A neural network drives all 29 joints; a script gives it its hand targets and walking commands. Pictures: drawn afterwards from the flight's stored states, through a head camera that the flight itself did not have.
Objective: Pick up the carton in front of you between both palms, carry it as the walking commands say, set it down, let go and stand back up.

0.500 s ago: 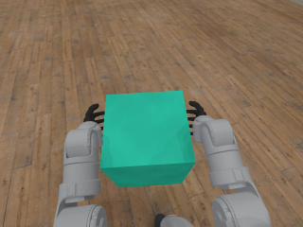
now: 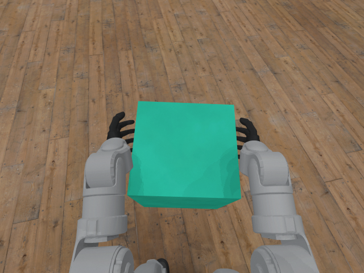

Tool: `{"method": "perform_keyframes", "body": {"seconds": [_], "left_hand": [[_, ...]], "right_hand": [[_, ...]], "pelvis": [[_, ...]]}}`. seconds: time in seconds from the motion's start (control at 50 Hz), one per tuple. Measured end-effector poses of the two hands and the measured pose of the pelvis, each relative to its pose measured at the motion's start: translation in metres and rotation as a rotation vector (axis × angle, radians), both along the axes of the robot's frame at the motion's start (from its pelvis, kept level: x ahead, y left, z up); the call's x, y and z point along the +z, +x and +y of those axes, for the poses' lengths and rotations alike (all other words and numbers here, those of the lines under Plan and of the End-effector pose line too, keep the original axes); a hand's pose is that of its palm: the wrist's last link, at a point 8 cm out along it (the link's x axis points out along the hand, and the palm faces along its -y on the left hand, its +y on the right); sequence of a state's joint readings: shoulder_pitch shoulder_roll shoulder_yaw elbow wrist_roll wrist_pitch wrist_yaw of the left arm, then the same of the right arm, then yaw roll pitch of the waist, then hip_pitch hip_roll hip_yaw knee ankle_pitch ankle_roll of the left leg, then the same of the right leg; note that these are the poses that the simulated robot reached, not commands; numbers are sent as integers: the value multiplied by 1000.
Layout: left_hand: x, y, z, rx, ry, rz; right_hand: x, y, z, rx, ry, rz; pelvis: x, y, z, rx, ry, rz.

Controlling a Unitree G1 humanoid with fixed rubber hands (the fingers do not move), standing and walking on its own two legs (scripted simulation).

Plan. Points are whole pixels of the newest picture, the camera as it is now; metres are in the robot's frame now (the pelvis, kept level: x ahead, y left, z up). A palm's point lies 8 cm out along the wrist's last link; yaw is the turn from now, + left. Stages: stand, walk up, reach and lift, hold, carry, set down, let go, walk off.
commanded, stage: carry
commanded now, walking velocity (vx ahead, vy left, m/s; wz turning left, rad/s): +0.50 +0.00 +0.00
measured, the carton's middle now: (183, 162) +0.37 +0.01 -0.04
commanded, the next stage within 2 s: none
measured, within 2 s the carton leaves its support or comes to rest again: neither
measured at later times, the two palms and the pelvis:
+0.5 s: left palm (141, 63) +0.58 +0.12 +0.11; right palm (252, 68) +0.58 -0.17 +0.09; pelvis +0.30 -0.04 +0.02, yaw +3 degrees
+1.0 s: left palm (140, 7) +0.87 +0.15 +0.10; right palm (226, 12) +0.86 -0.14 +0.09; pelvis +0.58 +0.01 +0.02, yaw +0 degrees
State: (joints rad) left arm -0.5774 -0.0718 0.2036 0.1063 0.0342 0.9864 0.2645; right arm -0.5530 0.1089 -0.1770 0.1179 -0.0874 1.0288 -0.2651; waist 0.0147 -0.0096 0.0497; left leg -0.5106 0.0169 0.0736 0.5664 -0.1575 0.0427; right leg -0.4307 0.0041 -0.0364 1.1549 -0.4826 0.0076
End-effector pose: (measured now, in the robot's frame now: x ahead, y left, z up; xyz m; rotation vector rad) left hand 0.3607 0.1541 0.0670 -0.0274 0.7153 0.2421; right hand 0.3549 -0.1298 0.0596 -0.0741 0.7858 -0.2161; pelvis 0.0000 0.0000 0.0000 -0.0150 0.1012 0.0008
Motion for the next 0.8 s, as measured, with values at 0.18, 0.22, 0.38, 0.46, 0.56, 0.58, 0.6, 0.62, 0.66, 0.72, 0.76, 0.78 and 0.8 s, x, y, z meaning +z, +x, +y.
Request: {"method": "perform_keyframes", "body": {"seconds": [0.18,0.22,0.38,0.46,0.56,0.58,0.6,0.62,0.66,0.72,0.76,0.78,0.8], "left_hand": [[42,103,-24,-88,12,9],[47,120,-28,-79,12,-5],[43,179,-47,23,35,-34],[37,202,-42,35,43,41],[47,248,-34,53,28,29],[49,260,-32,51,27,18],[51,273,-31,47,27,7],[52,286,-29,42,26,-3],[52,313,-23,29,24,-18],[43,358,-12,10,16,-35],[31,385,-4,6,-1,-26],[26,395,-2,3,-5,-5],[21,405,-1,-3,-4,21]], "right_hand": [[46,83,-23,-84,0,14],[51,103,-28,-84,7,1],[36,187,-47,-12,58,-27],[29,212,-42,-5,63,48],[37,259,-34,14,50,35],[40,271,-32,12,50,24],[42,282,-30,9,49,13],[44,295,-28,6,46,3],[45,320,-23,-3,39,-12],[41,360,-12,-21,27,-30],[33,385,-4,-23,8,-21],[29,395,-2,-26,2,0],[25,403,-1,-31,0,25]], "pelvis": [[30,107,-1,-12,-41,9],[28,133,-7,-11,-32,3],[6,238,-35,34,-4,-26],[17,276,-40,42,23,-25],[23,326,-37,39,32,-26],[23,337,-34,38,31,-27],[23,349,-32,39,29,-28],[21,362,-28,39,27,-29],[17,389,-21,38,23,-32],[4,433,-6,26,15,-44],[-2,458,2,12,32,-44],[-1,468,5,5,32,-41],[1,477,8,-2,27,-39]]}}
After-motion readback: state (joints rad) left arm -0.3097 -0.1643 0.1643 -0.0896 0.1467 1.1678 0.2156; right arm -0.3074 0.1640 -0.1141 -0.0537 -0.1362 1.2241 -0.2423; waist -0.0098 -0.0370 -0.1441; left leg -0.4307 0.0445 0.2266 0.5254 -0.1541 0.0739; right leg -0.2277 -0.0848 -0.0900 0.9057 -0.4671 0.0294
